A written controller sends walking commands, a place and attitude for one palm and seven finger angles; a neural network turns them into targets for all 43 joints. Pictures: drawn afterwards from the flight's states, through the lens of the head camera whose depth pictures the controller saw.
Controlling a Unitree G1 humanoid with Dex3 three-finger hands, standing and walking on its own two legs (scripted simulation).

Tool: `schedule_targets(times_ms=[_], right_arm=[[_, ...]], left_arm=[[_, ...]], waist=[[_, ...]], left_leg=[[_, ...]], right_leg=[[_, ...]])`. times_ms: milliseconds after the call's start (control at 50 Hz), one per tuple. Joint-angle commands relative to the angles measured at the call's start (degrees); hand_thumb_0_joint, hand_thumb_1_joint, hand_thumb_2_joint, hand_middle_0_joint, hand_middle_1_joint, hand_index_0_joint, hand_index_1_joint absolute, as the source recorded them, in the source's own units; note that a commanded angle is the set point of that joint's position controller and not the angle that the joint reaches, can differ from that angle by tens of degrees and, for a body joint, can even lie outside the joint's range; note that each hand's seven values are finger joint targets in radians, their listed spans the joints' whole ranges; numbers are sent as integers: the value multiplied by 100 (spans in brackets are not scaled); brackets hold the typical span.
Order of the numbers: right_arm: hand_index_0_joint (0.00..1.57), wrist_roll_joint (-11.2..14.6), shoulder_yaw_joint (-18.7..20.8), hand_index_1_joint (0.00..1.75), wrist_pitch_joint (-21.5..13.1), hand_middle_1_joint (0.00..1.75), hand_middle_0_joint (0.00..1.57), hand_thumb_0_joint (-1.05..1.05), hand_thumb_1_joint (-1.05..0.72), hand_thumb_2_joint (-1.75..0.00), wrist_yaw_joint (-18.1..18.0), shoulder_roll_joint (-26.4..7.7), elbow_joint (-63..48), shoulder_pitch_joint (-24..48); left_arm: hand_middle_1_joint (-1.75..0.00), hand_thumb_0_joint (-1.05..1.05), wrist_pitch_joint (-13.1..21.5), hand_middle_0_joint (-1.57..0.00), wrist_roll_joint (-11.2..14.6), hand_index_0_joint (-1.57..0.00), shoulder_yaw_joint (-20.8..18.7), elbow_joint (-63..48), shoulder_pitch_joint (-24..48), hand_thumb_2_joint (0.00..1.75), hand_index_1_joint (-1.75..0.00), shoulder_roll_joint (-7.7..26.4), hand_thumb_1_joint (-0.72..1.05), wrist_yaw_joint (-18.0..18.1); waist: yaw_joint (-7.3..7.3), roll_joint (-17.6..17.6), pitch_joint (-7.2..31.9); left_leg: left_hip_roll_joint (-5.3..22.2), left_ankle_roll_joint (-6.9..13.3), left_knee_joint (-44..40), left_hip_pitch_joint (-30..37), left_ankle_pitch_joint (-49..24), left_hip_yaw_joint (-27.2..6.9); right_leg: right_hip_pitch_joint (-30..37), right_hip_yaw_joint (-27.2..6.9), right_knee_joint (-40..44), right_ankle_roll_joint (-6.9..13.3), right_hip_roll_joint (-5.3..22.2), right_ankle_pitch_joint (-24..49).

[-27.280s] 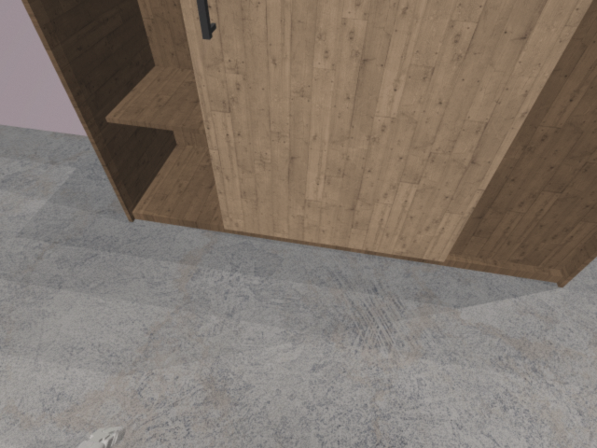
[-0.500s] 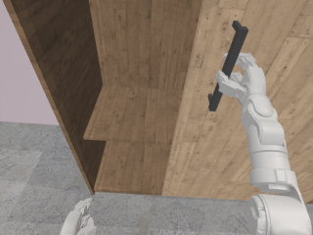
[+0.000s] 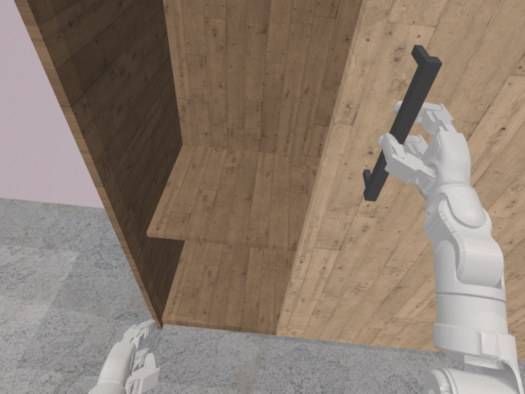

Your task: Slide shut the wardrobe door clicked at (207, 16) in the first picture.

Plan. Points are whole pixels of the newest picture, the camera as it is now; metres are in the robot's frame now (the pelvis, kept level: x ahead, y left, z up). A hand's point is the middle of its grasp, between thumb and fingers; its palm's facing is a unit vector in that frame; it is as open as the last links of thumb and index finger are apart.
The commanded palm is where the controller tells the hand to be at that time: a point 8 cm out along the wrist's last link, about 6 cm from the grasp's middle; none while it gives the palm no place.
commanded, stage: tug the door sideways, standing still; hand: right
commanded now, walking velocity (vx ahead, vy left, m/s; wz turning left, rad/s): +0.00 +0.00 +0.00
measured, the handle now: (391, 132) +0.45 -0.16 +0.21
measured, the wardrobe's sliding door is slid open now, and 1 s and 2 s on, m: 0.43 0.43 0.41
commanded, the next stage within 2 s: step sideways, sliding the door along in 0.84 s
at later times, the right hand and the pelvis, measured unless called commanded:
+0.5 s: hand (390, 155) +0.38 -0.14 +0.22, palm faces +0.13 +0.99 -0.04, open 7.2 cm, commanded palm +0.36 -0.13 +0.21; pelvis -0.02 -0.01 +0.00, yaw -4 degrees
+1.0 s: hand (389, 157) +0.39 -0.14 +0.21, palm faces +0.12 +0.99 -0.09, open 7.3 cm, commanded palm +0.36 -0.16 +0.22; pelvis -0.03 +0.00 +0.00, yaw -3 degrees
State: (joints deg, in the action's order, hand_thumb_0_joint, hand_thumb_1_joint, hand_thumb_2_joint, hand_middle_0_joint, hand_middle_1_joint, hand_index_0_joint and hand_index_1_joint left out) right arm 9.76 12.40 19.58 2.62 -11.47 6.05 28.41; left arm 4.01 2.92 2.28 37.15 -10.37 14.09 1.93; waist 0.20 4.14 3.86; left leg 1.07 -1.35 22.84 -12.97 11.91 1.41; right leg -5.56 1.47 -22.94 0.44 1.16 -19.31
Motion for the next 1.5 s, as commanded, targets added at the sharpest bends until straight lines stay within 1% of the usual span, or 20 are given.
schedule_targets(times_ms=[0,260,560,900,920,940,960,1000,1080,1140,1180,1220,1260,1320,1380,1400,1420,1440,1460,1480], right_arm=[[45,7,-323,140,-187,140,45,0,-90,-90,10,-484,-1130,2881],[45,-170,-1532,140,-409,140,45,0,-90,-90,-262,831,-399,3760],[45,-167,-2184,140,-965,140,45,0,-90,-90,-377,1470,296,4806],[45,-129,-2104,140,-1303,140,45,0,-90,-90,-305,1317,606,4985],[45,-115,-1927,140,-1327,140,45,0,-90,-90,-318,1041,451,5319],[45,-579,60,140,-2240,140,45,0,-90,-90,-695,-2030,57,5085],[45,-679,-662,140,-2525,140,45,0,-90,-90,-659,-983,580,4365],[45,-596,-1337,140,-2790,140,45,0,-90,-90,-565,-222,317,4163],[45,-608,-1395,140,-3011,140,45,0,-90,-90,-588,-261,-430,4445],[45,-597,-1426,140,-3041,140,45,0,-90,-90,-637,-289,-815,4610],[45,-597,-1351,140,-3066,140,45,0,-90,-90,-672,-372,-974,4523],[45,-671,-1373,140,-3065,140,45,0,-90,-90,-663,-388,-1192,4324],[45,-664,-1198,140,-3067,140,45,0,-90,-90,-660,-492,-1177,4164],[45,-728,-1716,140,-3160,140,45,0,-90,-90,-594,161,-1418,4032],[45,-761,-2177,140,-3333,140,45,0,-90,-90,-566,542,-1842,4095],[45,-723,-2335,140,-3311,140,45,0,-90,-90,-544,613,-1929,3999],[45,-641,-2483,140,-3270,140,45,0,-90,-90,-501,766,-1967,3954],[45,-556,-2597,140,-3212,140,45,0,-90,-90,-427,882,-2041,4096],[45,-546,-2555,140,-3157,140,45,0,-90,-90,-378,951,-1937,4263],[45,-630,-2528,140,-3125,140,45,0,-90,-90,-368,871,-2074,4489]], left_arm=[[-30,0,305,-20,25,-20,-171,-726,669,90,-30,498,90,61],[-30,0,285,-20,-31,-20,-132,-519,654,90,-30,364,90,23],[-30,0,526,-20,-46,-20,-110,-301,475,90,-30,331,90,-31],[-30,0,841,-20,-37,-20,-138,-177,313,90,-30,386,90,-53],[-30,0,840,-20,-29,-20,-133,-168,318,90,-30,416,90,-27],[-30,0,704,-20,-162,-20,-265,-295,189,90,-30,680,90,68],[-30,0,565,-20,-230,-20,-211,-166,275,90,-30,477,90,77],[-30,0,500,-20,-191,-20,-253,-366,401,90,-30,404,90,92],[-30,0,309,-20,-210,-20,-340,-629,518,90,-30,361,90,146],[-30,0,191,-20,-216,-20,-353,-697,546,90,-30,331,90,93],[-30,0,129,-20,-196,-20,-357,-736,576,90,-30,339,90,46],[-30,0,50,-20,-138,-20,-398,-830,689,90,-30,338,90,14],[-30,0,78,-20,-69,-20,-520,-778,774,90,-30,306,90,45],[-30,0,103,-20,-116,-20,-367,-743,900,90,-30,48,90,75],[-30,0,47,-20,-181,-20,-337,-757,933,90,-30,12,90,103],[-30,0,18,-20,-164,-20,-419,-742,881,90,-30,140,90,106],[-30,0,4,-20,-136,-20,-527,-815,776,90,-30,337,90,53],[-30,0,-38,-20,-94,-20,-582,-911,706,90,-30,406,90,-92],[-30,0,-46,-20,-63,-20,-575,-952,783,90,-30,416,90,-260],[-30,0,-38,-20,-87,-20,-598,-977,820,90,-30,435,90,-305]], waist=[[-68,-346,1643],[-262,-398,1707],[-377,-64,1665],[-342,-131,1694],[-365,-170,1754],[-9,-194,1016],[-78,-607,965],[-91,-347,1051],[-229,531,1344],[-291,700,1114],[-248,696,1101],[-111,-191,1495],[24,-2035,1485],[-11,-1292,1005],[-181,-834,1450],[-266,-549,1671],[-316,147,1949],[-259,877,2163],[-157,479,2096],[-213,145,1651]], left_leg=[[-128,285,263,1088,-3232,265],[-129,291,352,600,-2569,341],[-169,359,338,109,-1654,374],[-182,370,306,155,-1732,365],[-187,367,272,214,-1711,356],[142,168,160,218,-1148,-12],[200,133,318,368,-961,19],[115,180,778,148,-676,145],[-126,213,1898,-1228,605,75],[-101,339,1836,-1628,1088,-43],[-77,437,1061,-921,397,-47],[390,709,214,1271,-2296,-528],[1468,1436,344,2585,-5399,-1650],[1455,1136,527,2352,-5392,-1029],[1036,887,1009,1853,-4722,-372],[830,626,1633,1057,-4143,-163],[354,211,2582,-490,-2124,48],[39,131,3722,-1759,1269,-449],[114,326,4314,-1944,1786,-1027],[224,331,4217,-2275,1719,-1036]], right_leg=[[248,2,-261,-10,-83,3889],[476,-248,-319,-113,-77,3685],[503,-514,-228,-271,-59,3004],[429,-497,-206,-256,-118,2988],[403,-488,-174,-238,-135,2826],[-524,-258,-143,88,187,2147],[-551,-299,-21,119,198,1575],[-318,-524,45,177,453,1537],[1294,-1191,-321,665,1325,3019],[1891,-1394,-644,840,1540,4111],[1647,-971,-1160,634,1356,4452],[67,-126,-2416,238,743,3855],[-1708,-69,-3925,-40,-269,-574],[-1892,-300,-2745,58,90,-962],[-528,258,-753,-23,134,1196],[594,120,-254,111,444,2310],[1988,-1095,-174,639,1508,4657],[2900,-2271,-490,1274,2604,6323],[2884,-2219,-554,1401,2816,5326],[2632,-2002,-505,1374,2818,5002]])
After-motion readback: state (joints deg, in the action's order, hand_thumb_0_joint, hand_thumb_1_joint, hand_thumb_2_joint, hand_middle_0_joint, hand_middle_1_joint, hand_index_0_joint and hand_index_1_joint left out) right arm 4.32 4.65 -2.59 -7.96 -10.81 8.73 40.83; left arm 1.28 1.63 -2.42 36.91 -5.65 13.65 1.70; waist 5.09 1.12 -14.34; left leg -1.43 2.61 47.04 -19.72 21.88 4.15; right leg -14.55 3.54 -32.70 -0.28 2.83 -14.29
